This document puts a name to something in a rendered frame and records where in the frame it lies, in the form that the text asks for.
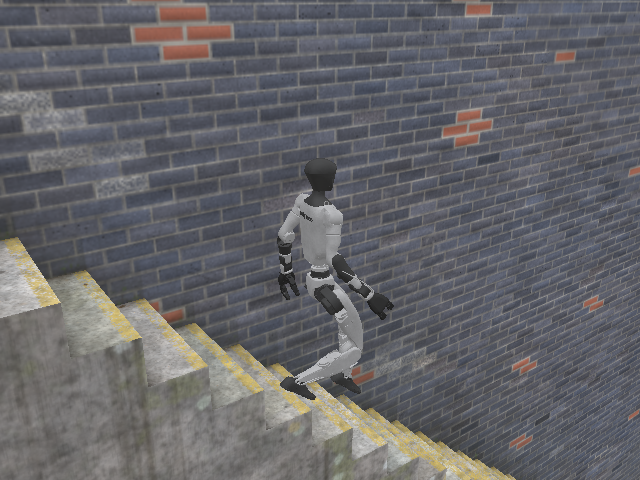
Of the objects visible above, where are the stairs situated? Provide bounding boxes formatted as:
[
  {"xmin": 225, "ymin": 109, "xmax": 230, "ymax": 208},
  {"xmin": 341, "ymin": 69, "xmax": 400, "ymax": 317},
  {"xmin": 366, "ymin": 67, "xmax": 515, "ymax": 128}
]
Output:
[{"xmin": 0, "ymin": 237, "xmax": 516, "ymax": 480}]

